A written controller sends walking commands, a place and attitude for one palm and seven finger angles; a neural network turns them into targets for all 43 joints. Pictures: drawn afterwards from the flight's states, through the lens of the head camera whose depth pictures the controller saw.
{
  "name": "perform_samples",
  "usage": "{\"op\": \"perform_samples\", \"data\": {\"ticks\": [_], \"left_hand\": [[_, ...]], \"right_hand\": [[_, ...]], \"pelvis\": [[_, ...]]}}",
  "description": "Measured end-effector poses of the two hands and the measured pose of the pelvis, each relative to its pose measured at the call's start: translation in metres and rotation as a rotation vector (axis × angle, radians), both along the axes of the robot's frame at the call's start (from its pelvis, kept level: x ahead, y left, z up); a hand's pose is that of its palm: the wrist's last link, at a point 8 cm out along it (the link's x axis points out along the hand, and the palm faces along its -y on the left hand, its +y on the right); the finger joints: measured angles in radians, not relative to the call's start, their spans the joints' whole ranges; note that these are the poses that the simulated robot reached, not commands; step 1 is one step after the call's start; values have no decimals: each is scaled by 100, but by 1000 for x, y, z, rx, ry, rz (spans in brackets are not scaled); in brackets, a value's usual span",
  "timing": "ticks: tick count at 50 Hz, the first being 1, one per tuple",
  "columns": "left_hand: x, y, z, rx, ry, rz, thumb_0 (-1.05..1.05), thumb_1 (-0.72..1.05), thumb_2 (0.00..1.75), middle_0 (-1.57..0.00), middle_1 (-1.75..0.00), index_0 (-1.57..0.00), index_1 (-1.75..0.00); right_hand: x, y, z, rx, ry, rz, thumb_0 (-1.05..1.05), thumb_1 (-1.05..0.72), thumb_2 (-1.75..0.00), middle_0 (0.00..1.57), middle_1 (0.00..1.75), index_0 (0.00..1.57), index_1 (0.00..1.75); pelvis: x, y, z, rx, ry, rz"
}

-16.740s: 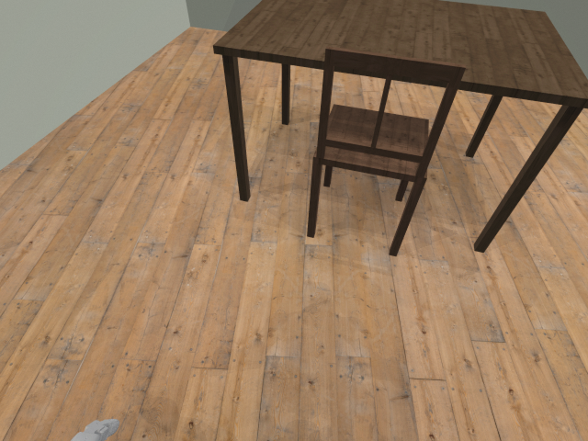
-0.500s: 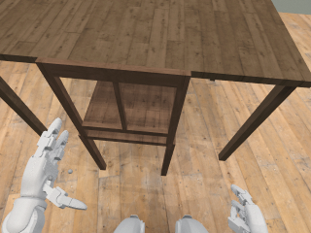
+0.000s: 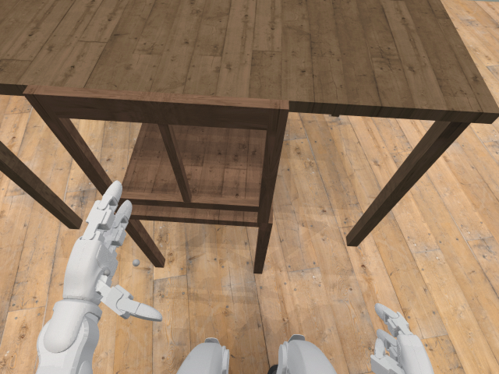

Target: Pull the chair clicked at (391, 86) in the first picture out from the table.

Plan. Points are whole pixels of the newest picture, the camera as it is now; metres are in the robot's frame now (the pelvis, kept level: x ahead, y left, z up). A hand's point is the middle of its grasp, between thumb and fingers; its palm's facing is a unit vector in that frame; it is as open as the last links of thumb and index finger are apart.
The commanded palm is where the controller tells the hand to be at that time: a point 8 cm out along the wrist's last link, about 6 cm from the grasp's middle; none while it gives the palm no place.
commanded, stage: aim the fingers beside a spindle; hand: left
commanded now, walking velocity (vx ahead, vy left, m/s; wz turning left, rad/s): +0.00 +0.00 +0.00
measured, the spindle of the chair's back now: (178, 166) +0.48 +0.16 -0.02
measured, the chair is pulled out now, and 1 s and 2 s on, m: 0.00 0.00 0.00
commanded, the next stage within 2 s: none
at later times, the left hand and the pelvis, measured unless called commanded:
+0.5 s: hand (163, 237) +0.32 +0.15 +0.01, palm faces -0.05 -1.00 -0.02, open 17.0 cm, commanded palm +0.30 +0.21 +0.01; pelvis +0.00 +0.00 -0.01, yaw +0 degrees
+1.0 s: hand (176, 230) +0.34 +0.14 +0.00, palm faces -0.03 -1.00 -0.03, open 16.9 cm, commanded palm +0.32 +0.20 +0.00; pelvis -0.01 +0.00 -0.02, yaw -1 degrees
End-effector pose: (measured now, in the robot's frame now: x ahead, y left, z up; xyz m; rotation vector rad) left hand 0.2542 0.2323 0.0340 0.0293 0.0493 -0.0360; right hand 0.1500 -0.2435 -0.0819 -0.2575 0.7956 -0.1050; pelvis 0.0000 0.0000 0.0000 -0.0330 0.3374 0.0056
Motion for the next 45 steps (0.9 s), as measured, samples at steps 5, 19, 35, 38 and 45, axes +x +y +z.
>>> {"op": "perform_samples", "data": {"ticks": [5, 19, 35, 38, 45], "left_hand": [[12, -4, 2, 5, -53, 9, -1, -50, 30, -6, -8, -6, -8], [33, -16, -12, -9, -38, 2, -1, -50, 30, -6, -8, -6, -8], [59, -33, -24, -11, -49, 0, -1, -50, 30, -6, -8, -6, -8], [63, -36, -25, -11, -55, -3, -1, -50, 30, -6, -8, -6, -8], [63, -48, -42, -17, -3, -22, -1, -50, 30, -6, -8, -6, -8]], "right_hand": [[2, -1, -6, 3, 9, 7, 1, -90, -90, 21, 30, 20, 30], [-2, -2, -16, 9, 45, 4, 1, -90, -90, 21, 30, 20, 30], [-20, 0, -33, 21, 130, -19, 1, -90, -90, 20, 30, 20, 30], [-23, 1, -37, 26, 144, -17, 1, -90, -90, 20, 30, 20, 30], [-25, 1, -41, 30, 159, -23, 1, -90, -90, 21, 30, 20, 30]], "pelvis": [[-1, -2, -4, 3, 10, 0], [-3, -2, -10, 5, 31, -2], [-5, 2, -17, 9, 55, -11], [-6, 2, -19, 9, 59, -10], [-9, 3, -23, 11, 66, -13]]}}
